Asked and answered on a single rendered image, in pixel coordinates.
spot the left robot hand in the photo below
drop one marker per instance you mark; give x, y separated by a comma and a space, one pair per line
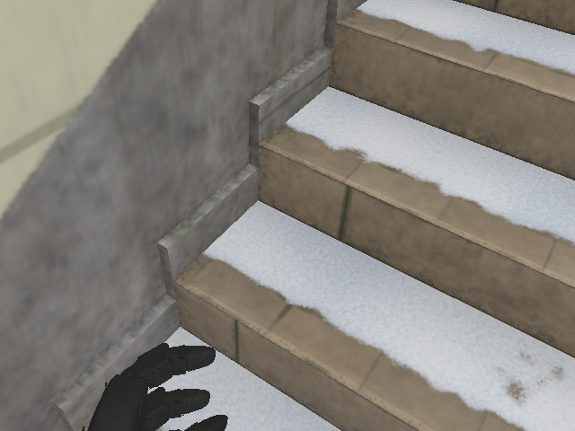
126, 406

